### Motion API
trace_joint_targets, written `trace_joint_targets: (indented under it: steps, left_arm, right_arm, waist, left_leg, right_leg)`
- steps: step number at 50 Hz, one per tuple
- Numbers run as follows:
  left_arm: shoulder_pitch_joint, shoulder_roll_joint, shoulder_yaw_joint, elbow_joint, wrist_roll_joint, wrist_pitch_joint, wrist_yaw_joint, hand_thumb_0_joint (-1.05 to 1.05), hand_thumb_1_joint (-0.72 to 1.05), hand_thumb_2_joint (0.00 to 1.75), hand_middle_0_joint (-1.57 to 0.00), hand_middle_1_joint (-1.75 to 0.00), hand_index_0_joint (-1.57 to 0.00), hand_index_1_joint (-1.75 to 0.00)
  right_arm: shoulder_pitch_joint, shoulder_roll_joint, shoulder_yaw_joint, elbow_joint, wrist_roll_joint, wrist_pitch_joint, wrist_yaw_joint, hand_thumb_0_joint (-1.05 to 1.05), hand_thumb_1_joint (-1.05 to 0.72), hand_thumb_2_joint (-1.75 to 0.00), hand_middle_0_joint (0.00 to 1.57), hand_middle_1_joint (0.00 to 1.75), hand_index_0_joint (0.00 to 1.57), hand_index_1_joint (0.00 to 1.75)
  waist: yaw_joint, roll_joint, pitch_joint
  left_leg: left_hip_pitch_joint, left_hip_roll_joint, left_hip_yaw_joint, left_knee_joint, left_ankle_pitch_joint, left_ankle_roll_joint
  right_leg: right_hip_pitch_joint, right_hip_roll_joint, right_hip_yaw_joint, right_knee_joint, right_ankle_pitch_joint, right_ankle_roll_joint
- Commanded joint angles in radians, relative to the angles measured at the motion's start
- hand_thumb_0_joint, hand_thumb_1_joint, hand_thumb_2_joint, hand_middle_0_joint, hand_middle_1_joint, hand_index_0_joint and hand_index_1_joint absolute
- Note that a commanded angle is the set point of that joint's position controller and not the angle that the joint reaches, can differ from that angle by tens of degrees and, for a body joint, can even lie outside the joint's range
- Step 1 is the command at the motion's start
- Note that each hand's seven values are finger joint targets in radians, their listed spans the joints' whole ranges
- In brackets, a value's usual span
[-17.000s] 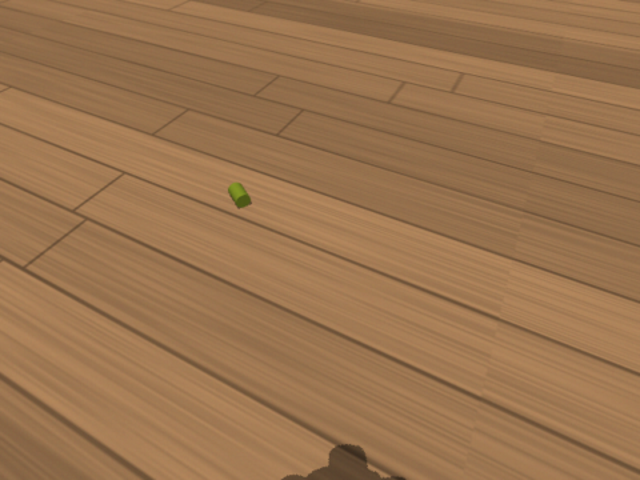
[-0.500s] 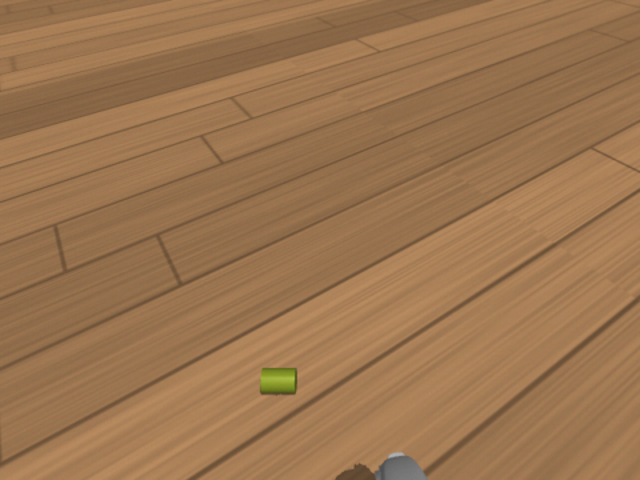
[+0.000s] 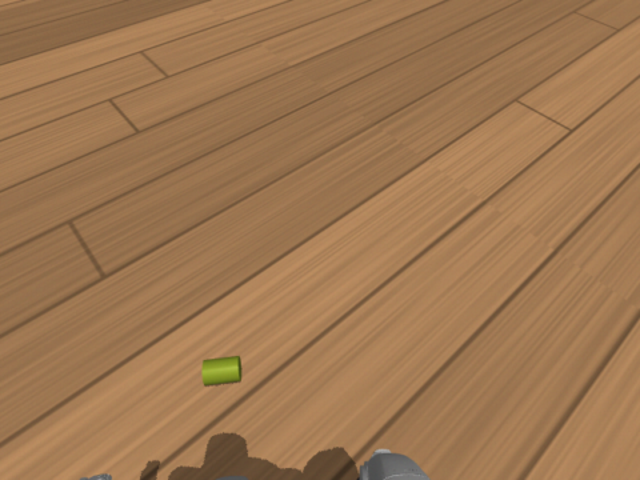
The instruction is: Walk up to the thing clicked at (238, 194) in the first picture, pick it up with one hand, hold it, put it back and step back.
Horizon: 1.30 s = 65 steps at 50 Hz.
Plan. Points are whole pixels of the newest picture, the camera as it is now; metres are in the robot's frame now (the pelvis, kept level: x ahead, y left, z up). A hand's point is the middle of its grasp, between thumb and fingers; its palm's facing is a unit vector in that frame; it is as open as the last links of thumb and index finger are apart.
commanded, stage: walk up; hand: left
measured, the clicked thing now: (222, 370) +0.47 +0.27 -0.70
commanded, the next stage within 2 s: none
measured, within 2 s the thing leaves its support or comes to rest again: neither
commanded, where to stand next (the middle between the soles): +0.10 -0.03 m, yaw +3 degrees
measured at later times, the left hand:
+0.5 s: hand out of the picture +0.12 +0.25 -0.14, palm faces +0.01 -0.91 -0.40, open 7.3 cm
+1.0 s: hand out of the picture +0.06 +0.25 -0.13, palm faces +0.05 -0.92 -0.38, open 7.3 cm
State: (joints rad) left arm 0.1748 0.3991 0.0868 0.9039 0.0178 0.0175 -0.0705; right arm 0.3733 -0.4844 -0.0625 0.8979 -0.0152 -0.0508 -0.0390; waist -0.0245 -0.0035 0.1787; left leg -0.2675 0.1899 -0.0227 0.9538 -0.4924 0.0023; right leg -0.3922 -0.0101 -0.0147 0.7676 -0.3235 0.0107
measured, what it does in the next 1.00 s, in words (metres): steps on the spot: left foot, then left foot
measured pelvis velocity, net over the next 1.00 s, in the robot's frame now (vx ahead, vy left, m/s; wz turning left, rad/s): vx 0.00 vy -0.02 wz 0.07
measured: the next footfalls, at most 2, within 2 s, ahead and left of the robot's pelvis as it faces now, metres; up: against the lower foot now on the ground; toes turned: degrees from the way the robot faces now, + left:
left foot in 0.24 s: +0.16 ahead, +0.11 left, +0.00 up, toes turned +2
left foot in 0.74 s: +0.05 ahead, +0.12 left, +0.00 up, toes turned +2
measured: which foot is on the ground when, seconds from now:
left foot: up 0.00-0.22, down 0.24-0.52, up 0.54-0.72, down 0.74-1.00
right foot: down 0.00-1.00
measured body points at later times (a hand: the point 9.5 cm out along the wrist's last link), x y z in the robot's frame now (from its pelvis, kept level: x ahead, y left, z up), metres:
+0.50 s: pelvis +0.02 -0.02 +0.00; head +0.08 -0.03 +0.45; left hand +0.12 +0.30 -0.11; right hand +0.14 -0.33 -0.12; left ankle +0.12 +0.11 -0.70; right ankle +0.01 -0.15 -0.71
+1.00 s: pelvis +0.00 -0.02 +0.02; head +0.01 -0.03 +0.47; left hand +0.06 +0.29 -0.10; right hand +0.11 -0.31 -0.11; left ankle +0.01 +0.12 -0.70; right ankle +0.03 -0.15 -0.70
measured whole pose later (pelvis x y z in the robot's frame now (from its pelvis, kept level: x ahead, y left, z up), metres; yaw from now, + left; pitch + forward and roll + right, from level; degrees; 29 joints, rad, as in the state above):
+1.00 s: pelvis +0.00 -0.02 +0.02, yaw +4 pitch -3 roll +0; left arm 0.15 0.36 0.02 1.03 0.02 -0.03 0.00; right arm 0.14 -0.36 -0.02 1.03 0.00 0.00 0.01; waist 0.00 0.02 0.07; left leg -0.28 0.01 -0.04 0.65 -0.34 -0.01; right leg -0.27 -0.04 -0.03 0.64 -0.31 0.01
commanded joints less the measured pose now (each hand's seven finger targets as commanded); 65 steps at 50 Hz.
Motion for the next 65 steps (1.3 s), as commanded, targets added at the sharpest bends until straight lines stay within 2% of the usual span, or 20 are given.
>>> trace_joint_targets:
  steps: [1,4,9,11,13,15,24,25,26,27,30,37,39,40,43,45,46,49,53,65]
  left_arm:
    - [0.157,0.350,0.093,-0.064,-0.017,-0.027,0.047,0.00,0.90,0.90,-0.20,-0.30,-0.20,-0.30]
    - [0.052,0.243,0.050,-0.084,-0.014,-0.036,0.065,0.00,0.90,0.90,-0.20,-0.30,-0.20,-0.30]
    - [-0.008,0.216,0.018,-0.086,-0.018,-0.045,0.085,0.00,0.90,0.90,-0.20,-0.30,-0.20,-0.30]
    - [-0.064,0.221,0.010,-0.096,-0.041,-0.033,0.089,0.00,0.90,0.90,-0.20,-0.30,-0.20,-0.30]
    - [-0.043,0.166,-0.003,-0.098,-0.056,-0.017,0.092,0.00,0.90,0.90,-0.20,-0.30,-0.20,-0.30]
    - [0.012,0.186,0.004,-0.056,-0.054,0.004,0.107,0.00,0.90,0.90,-0.20,-0.30,-0.20,-0.30]
    - [0.064,0.179,0.018,0.031,-0.011,-0.050,0.106,0.00,0.90,0.90,-0.20,-0.30,-0.20,-0.30]
    - [0.043,0.237,0.027,0.021,0.005,-0.062,0.112,0.00,0.90,0.90,-0.20,-0.30,-0.20,-0.30]
    - [-0.005,0.313,0.040,0.009,0.005,-0.059,0.113,0.00,0.90,0.90,-0.20,-0.30,-0.20,-0.30]
    - [-0.069,0.344,0.043,-0.013,0.008,-0.061,0.113,0.00,0.90,0.90,-0.20,-0.30,-0.20,-0.30]
    - [-0.097,0.259,0.027,-0.015,0.010,-0.070,0.113,0.00,0.90,0.90,-0.20,-0.30,-0.20,-0.30]
    - [-0.070,0.196,0.003,-0.011,-0.004,-0.063,0.097,0.00,0.90,0.90,-0.20,-0.30,-0.20,-0.30]
    - [-0.023,0.099,-0.029,-0.020,-0.020,-0.059,0.093,0.00,0.90,0.90,-0.20,-0.30,-0.20,-0.30]
    - [-0.043,0.162,-0.013,0.005,-0.015,-0.053,0.101,0.00,0.90,0.90,-0.20,-0.30,-0.20,-0.30]
    - [-0.004,0.168,-0.009,0.056,-0.010,-0.071,0.091,0.00,0.90,0.90,-0.20,-0.30,-0.20,-0.30]
    - [0.014,0.203,0.000,0.073,-0.005,-0.083,0.094,0.00,0.90,0.90,-0.20,-0.30,-0.20,-0.30]
    - [0.009,0.240,0.005,0.079,-0.003,-0.085,0.098,0.00,0.90,0.90,-0.20,-0.30,-0.20,-0.30]
    - [-0.157,0.225,-0.008,0.050,0.005,-0.066,0.088,0.00,0.90,0.90,-0.20,-0.30,-0.20,-0.30]
    - [-0.102,0.164,-0.018,0.098,-0.007,-0.057,0.073,0.00,0.90,0.90,-0.20,-0.30,-0.20,-0.30]
    - [-0.139,0.174,-0.026,0.154,-0.016,-0.072,0.081,0.00,0.90,0.90,-0.20,-0.30,-0.20,-0.30]
  right_arm:
    - [-0.044,-0.205,-0.047,-0.108,0.021,-0.022,-0.025,0.00,-0.90,-0.90,0.20,0.30,0.20,0.30]
    - [0.062,-0.147,-0.022,-0.043,0.040,-0.023,-0.015,0.00,-0.90,-0.90,0.20,0.30,0.20,0.30]
    - [-0.007,-0.094,-0.012,-0.032,0.035,-0.017,-0.001,0.00,-0.90,-0.90,0.20,0.30,0.20,0.30]
    - [0.012,-0.104,-0.026,-0.018,0.021,-0.015,-0.004,0.00,-0.90,-0.90,0.20,0.30,0.20,0.30]
    - [-0.056,-0.193,-0.049,-0.047,-0.004,-0.006,-0.002,0.00,-0.90,-0.90,0.20,0.30,0.20,0.30]
    - [-0.164,-0.262,-0.060,-0.079,0.011,0.001,0.009,0.00,-0.90,-0.90,0.20,0.30,0.20,0.30]
    - [-0.267,-0.108,-0.020,-0.076,0.016,0.045,0.027,0.00,-0.90,-0.90,0.20,0.30,0.20,0.30]
    - [-0.264,-0.075,-0.011,-0.080,0.027,0.047,0.029,0.00,-0.90,-0.90,0.20,0.30,0.20,0.30]
    - [-0.296,-0.071,-0.013,-0.086,0.024,0.052,0.020,0.00,-0.90,-0.90,0.20,0.30,0.20,0.30]
    - [-0.291,-0.096,-0.027,-0.072,0.015,0.056,0.014,0.00,-0.90,-0.90,0.20,0.30,0.20,0.30]
    - [-0.279,-0.095,-0.035,-0.043,0.017,0.053,0.030,0.00,-0.90,-0.90,0.20,0.30,0.20,0.30]
    - [-0.170,-0.076,-0.030,0.031,0.001,0.008,0.029,0.00,-0.90,-0.90,0.20,0.30,0.20,0.30]
    - [-0.189,-0.146,-0.040,0.019,-0.018,-0.006,0.023,0.00,-0.90,-0.90,0.20,0.30,0.20,0.30]
    - [-0.217,-0.205,-0.049,0.020,0.004,0.000,0.029,0.00,-0.90,-0.90,0.20,0.30,0.20,0.30]
    - [-0.332,-0.128,-0.015,0.008,0.006,0.017,0.036,0.00,-0.90,-0.90,0.20,0.30,0.20,0.30]
    - [-0.342,-0.082,0.006,0.014,0.024,0.020,0.037,0.00,-0.90,-0.90,0.20,0.30,0.20,0.30]
    - [-0.329,-0.063,0.012,0.026,0.025,0.025,0.038,0.00,-0.90,-0.90,0.20,0.30,0.20,0.30]
    - [-0.236,-0.082,-0.003,0.094,0.010,0.039,0.045,0.00,-0.90,-0.90,0.20,0.30,0.20,0.30]
    - [-0.308,-0.125,-0.002,0.095,0.000,0.021,0.054,0.00,-0.90,-0.90,0.20,0.30,0.20,0.30]
    - [-0.297,-0.086,0.015,0.156,0.012,0.009,0.039,0.00,-0.90,-0.90,0.20,0.30,0.20,0.30]
  waist:
    - [0.110,-0.137,-0.158]
    - [0.024,-0.126,-0.144]
    - [0.027,-0.181,-0.182]
    - [-0.017,-0.182,-0.208]
    - [0.006,-0.007,-0.182]
    - [0.017,0.185,-0.219]
    - [0.071,0.096,-0.319]
    - [0.061,-0.014,-0.284]
    - [0.068,-0.112,-0.232]
    - [0.055,-0.168,-0.205]
    - [0.026,-0.115,-0.116]
    - [-0.001,-0.132,-0.293]
    - [0.021,0.099,-0.324]
    - [0.009,0.150,-0.301]
    - [0.065,0.113,-0.242]
    - [0.070,0.033,-0.225]
    - [0.066,-0.017,-0.222]
    - [-0.019,-0.059,-0.097]
    - [0.048,0.022,-0.073]
    - [0.027,0.013,-0.248]
  left_leg:
    - [-0.360,-0.137,-0.066,0.330,-0.120,0.033]
    - [-0.249,-0.132,-0.016,0.148,-0.016,0.030]
    - [-0.075,-0.149,0.062,-0.196,0.191,0.003]
    - [0.047,-0.173,0.060,-0.335,0.392,0.022]
    - [0.068,-0.033,-0.177,-0.384,0.624,0.082]
    - [-0.083,0.208,-0.504,-0.557,0.485,0.292]
    - [-0.057,-0.046,-0.125,-0.224,0.577,0.099]
    - [-0.205,-0.134,-0.086,-0.133,0.486,0.048]
    - [-0.249,-0.210,-0.075,-0.109,0.081,0.021]
    - [-0.190,-0.184,-0.082,-0.030,-0.068,0.019]
    - [-0.219,-0.208,-0.066,0.006,-0.009,0.029]
    - [0.142,-0.171,0.002,-0.518,0.334,0.051]
    - [0.334,0.067,-0.366,-0.537,0.519,0.157]
    - [0.213,0.147,-0.395,-0.517,0.453,0.267]
    - [0.023,-0.020,-0.147,-0.455,0.400,0.141]
    - [-0.081,-0.135,-0.054,-0.329,0.442,0.038]
    - [-0.108,-0.169,-0.052,-0.297,0.319,0.017]
    - [0.073,-0.160,-0.051,-0.411,0.052,0.036]
    - [-0.128,-0.013,-0.291,-0.689,-0.159,0.087]
    - [0.080,-0.090,-0.096,-0.563,0.493,0.032]
  right_leg:
    - [0.271,-0.351,0.568,-0.401,0.105,-0.336]
    - [0.165,-0.203,0.215,-0.242,0.436,-0.248]
    - [0.082,-0.196,0.148,-0.123,0.701,-0.229]
    - [0.017,-0.197,0.155,-0.030,0.584,-0.176]
    - [-0.108,-0.109,0.112,0.040,0.239,-0.088]
    - [0.017,0.012,0.046,0.286,-0.297,-0.046]
    - [0.228,-0.049,0.100,-0.269,0.061,-0.053]
    - [0.284,-0.172,0.298,-0.292,0.174,-0.100]
    - [0.182,-0.335,0.435,-0.321,0.259,-0.214]
    - [0.073,-0.404,0.500,-0.329,0.300,-0.278]
    - [0.107,-0.290,0.282,-0.289,0.442,-0.216]
    - [0.171,-0.170,0.103,-0.060,0.470,-0.098]
    - [-0.109,-0.030,0.024,0.064,0.029,-0.017]
    - [-0.046,-0.033,0.014,0.053,-0.262,-0.024]
    - [0.178,-0.043,0.022,-0.235,-0.028,-0.034]
    - [0.279,-0.125,0.148,-0.320,0.258,-0.074]
    - [0.259,-0.214,0.271,-0.369,0.180,-0.124]
    - [-0.060,-0.220,0.242,-0.449,-0.324,-0.124]
    - [0.132,-0.029,0.032,-0.285,-0.120,-0.038]
    - [0.304,-0.115,0.073,-0.394,0.274,-0.043]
